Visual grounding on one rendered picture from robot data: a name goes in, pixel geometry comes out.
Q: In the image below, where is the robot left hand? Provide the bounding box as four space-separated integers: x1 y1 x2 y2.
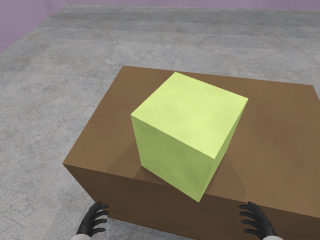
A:
76 201 109 238

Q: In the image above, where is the robot right hand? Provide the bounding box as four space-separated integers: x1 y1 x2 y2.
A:
239 201 278 240

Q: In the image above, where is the carton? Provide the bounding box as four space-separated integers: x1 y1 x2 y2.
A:
130 72 248 203

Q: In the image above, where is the pedestal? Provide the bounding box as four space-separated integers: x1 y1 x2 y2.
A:
62 65 320 240

